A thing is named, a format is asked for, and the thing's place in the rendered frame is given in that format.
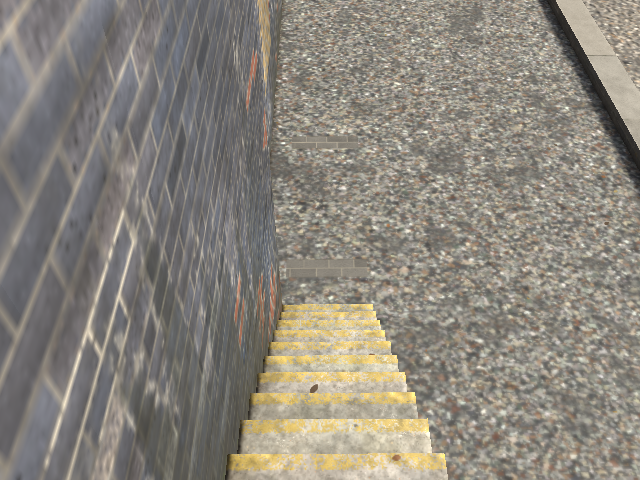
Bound stairs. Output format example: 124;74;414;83
225;304;448;480

